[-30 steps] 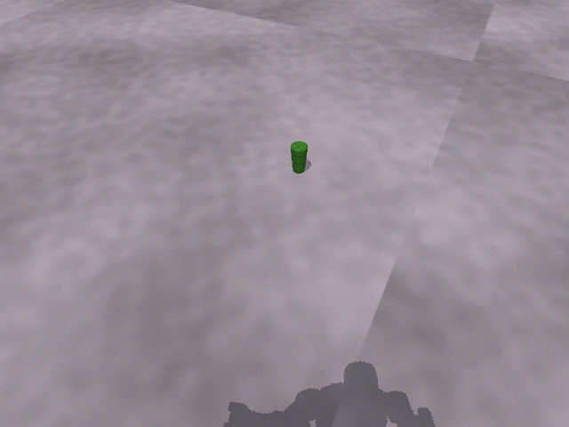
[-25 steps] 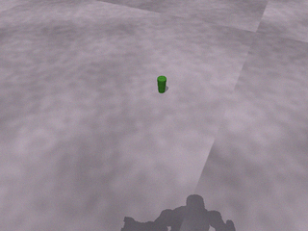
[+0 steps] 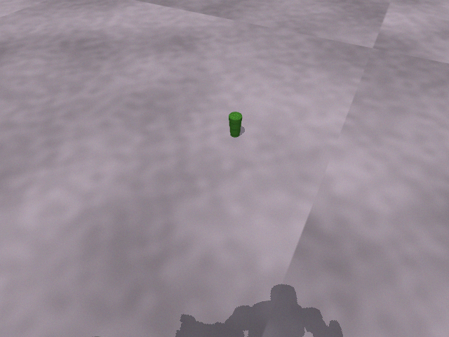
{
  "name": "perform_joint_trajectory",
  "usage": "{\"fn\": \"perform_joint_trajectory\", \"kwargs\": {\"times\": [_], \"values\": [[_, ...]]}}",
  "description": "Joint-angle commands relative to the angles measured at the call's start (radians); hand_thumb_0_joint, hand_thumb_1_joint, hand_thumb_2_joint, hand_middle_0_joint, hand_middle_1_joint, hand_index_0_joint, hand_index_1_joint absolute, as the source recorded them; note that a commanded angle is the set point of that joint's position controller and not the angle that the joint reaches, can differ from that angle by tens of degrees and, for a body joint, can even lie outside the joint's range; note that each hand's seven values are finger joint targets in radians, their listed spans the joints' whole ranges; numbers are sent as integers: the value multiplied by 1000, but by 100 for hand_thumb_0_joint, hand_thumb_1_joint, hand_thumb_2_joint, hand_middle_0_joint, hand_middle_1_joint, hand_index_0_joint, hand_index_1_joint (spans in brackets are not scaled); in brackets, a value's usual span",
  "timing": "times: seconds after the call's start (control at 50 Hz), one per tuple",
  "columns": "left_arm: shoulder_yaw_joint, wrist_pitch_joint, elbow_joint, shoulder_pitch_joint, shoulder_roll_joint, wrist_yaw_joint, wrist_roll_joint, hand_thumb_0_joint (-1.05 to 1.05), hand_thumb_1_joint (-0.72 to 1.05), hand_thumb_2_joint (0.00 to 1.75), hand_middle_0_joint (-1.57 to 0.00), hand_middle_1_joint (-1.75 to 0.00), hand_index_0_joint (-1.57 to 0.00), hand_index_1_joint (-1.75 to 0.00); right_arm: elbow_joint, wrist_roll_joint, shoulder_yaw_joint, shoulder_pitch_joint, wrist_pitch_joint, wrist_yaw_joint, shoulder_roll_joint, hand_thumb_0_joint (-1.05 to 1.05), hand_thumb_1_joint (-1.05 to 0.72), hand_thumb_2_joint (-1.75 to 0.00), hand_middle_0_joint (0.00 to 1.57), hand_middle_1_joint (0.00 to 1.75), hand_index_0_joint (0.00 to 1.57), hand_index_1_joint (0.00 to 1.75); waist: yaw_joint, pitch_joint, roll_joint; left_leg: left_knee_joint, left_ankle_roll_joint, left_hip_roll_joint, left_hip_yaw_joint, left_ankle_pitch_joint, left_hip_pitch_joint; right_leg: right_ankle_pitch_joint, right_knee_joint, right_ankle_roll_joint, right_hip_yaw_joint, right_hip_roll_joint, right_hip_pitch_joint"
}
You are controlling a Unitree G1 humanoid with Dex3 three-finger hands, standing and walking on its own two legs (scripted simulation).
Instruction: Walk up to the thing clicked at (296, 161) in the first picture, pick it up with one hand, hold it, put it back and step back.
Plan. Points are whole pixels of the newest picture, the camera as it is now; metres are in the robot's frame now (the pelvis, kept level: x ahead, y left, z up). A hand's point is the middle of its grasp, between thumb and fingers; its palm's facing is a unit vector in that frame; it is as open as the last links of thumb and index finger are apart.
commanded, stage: stand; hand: left
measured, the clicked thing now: (235, 125) +1.44 +0.00 -0.70
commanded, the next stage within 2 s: walk up in 0.52 s
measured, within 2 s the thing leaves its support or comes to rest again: neither
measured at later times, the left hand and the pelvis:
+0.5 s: hand out of the picture +0.07 +0.25 -0.16, palm faces -0.03 -0.94 -0.34, open 7.4 cm; pelvis +0.00 +0.00 +0.00, yaw +0 degrees
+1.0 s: hand (153, 300) +0.21 +0.18 -0.14, palm faces -0.05 -0.91 -0.40, open 7.4 cm; pelvis +0.13 -0.10 -0.02, yaw -6 degrees
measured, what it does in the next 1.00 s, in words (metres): walks ahead: right foot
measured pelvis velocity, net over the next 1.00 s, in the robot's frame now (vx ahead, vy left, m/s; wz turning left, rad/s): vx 0.13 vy -0.10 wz -0.10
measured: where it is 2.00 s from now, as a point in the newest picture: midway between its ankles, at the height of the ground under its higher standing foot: (257, 247)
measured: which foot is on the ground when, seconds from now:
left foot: down 0.00-0.86, up 0.88-1.00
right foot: down 0.00-0.56, up 0.58-0.80, down 0.82-1.00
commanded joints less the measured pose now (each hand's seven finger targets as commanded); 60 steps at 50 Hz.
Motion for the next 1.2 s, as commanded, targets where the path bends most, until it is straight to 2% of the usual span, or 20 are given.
{"fn": "perform_joint_trajectory", "kwargs": {"times": [0.0,0.4,0.48,0.5,0.52,0.54,0.56,0.58,0.62,0.74,0.8,0.82,0.84,0.86,0.88,0.9,0.94,0.98,1.06,1.18], "values": [[42,-20,-58,-31,209,10,2,0,90,90,-20,-30,-20,-30,-61,4,-43,-38,-22,-15,-211,0,-90,-90,20,30,20,30,3,-83,-4,-43,28,125,-85,200,4,179,-48,-33,84,-118,29],[43,-13,-55,-23,214,7,4,0,90,90,-20,-30,-20,-30,-54,1,-43,-23,-23,-16,-213,0,-90,-90,20,30,20,30,3,-67,0,-68,29,121,-86,120,-11,104,-49,-36,89,-116,16],[42,-16,-55,-13,217,8,4,0,90,90,-20,-30,-20,-30,-58,3,-42,-31,-25,-16,-206,0,-90,-90,20,30,20,30,7,-78,-24,-52,29,127,-88,196,27,156,-42,-35,85,-117,3],[112,-28,-133,41,320,-27,25,0,90,90,-20,-30,-20,-30,-119,-21,-111,65,-53,4,-320,0,-90,-90,20,30,20,30,-15,-200,-30,32,101,108,-99,-334,114,-296,71,-67,97,-55,-45],[111,-26,-140,-5,302,-39,36,0,90,90,-20,-30,-20,-30,-93,-30,-128,115,-59,12,-338,0,-90,-90,20,30,20,30,-50,-132,26,-16,139,156,-167,-524,149,-413,161,-70,75,-46,-244],[108,-21,-165,-75,268,-47,36,0,90,90,-20,-30,-20,-30,-85,-32,-140,153,-60,14,-355,0,-90,-90,20,30,20,30,-86,-33,103,-119,178,240,-284,-631,195,-357,302,-43,-1,1,-448],[110,-19,-194,-116,264,-53,44,0,90,90,-20,-30,-20,-30,-99,-31,-156,172,-63,16,-373,0,-90,-90,20,30,20,30,-109,29,137,-195,243,371,-415,-623,182,-316,477,-31,17,-20,-575],[110,-24,-215,-117,266,-54,42,0,90,90,-20,-30,-20,-30,-116,-31,-162,164,-72,14,-385,0,-90,-90,20,30,20,30,-100,71,95,-222,277,431,-465,-579,148,-298,526,-36,99,-60,-627],[110,-38,-221,-85,269,-69,29,0,90,90,-20,-30,-20,-30,-148,-31,-152,121,-84,15,-344,0,-90,-90,20,30,20,30,-54,80,54,-215,257,385,-399,-452,141,-238,531,-40,141,-99,-603],[125,-38,-208,53,266,-103,23,0,90,90,-20,-30,-20,-30,-236,-38,-149,2,-84,39,-329,0,-90,-90,20,30,20,30,21,49,175,-132,172,232,-59,-283,-94,-91,311,-11,-1,-73,-237],[152,-47,-140,266,296,-84,24,0,90,90,-20,-30,-20,-30,-251,-31,-134,-2,-67,38,-287,0,-90,-90,20,30,20,30,129,-53,-14,239,121,145,63,-192,-291,29,233,-18,-67,-6,165],[178,-54,-110,397,357,-65,27,0,90,90,-20,-30,-20,-30,-248,-31,-115,46,-63,35,-235,0,-90,-90,20,30,20,30,183,-112,-207,523,93,74,120,-239,-432,-91,215,-31,-8,-3,331],[200,-57,-117,482,423,-47,33,0,90,90,-20,-30,-20,-30,-265,-20,-92,86,-58,40,-172,0,-90,-90,20,30,20,30,206,-111,-412,774,64,-24,95,-427,-571,-444,34,-64,300,-166,332],[188,-62,-176,366,465,-50,29,0,90,90,-20,-30,-20,-30,-276,-6,-106,106,-48,39,-228,0,-90,-90,20,30,20,30,136,-83,-333,880,35,-42,-2,-373,-567,-741,-235,-168,740,-359,165],[184,-62,-225,235,480,-53,14,0,90,90,-20,-30,-20,-30,-261,-17,-131,97,-43,34,-318,0,-90,-90,20,30,20,30,86,1,-227,911,34,33,-44,-321,-524,-807,-249,-224,800,-397,21],[178,-62,-245,179,461,-52,4,0,90,90,-20,-30,-20,-30,-251,-17,-138,80,-46,36,-338,0,-90,-90,20,30,20,30,61,70,-149,909,35,79,-75,-259,-521,-732,-243,-232,734,-375,-69],[159,-73,-260,114,385,-44,-4,0,90,90,-20,-30,-20,-30,-211,2,-127,155,-43,45,-310,0,-90,-90,20,30,20,30,5,87,-103,843,51,118,-79,-150,-467,-550,-194,-182,463,-284,-134],[146,-81,-248,131,352,-43,-5,0,90,90,-20,-30,-20,-30,-206,3,-124,205,-37,59,-284,0,-90,-90,20,30,20,30,-5,95,-132,758,44,112,-47,-67,-398,-456,-199,-169,342,-227,-200],[144,-99,-279,132,351,-41,-5,0,90,90,-20,-30,-20,-30,-248,-13,-139,177,-31,83,-276,0,-90,-90,20,30,20,30,-10,105,-129,584,-2,133,-21,-7,-427,-398,-213,-200,240,-214,-193],[149,-99,-286,230,357,-45,1,0,90,90,-20,-30,-20,-30,-332,-25,-134,1,-55,91,-244,0,-90,-90,20,30,20,30,67,75,-86,284,-5,139,18,46,-394,-203,-119,-197,154,-200,-60]]}}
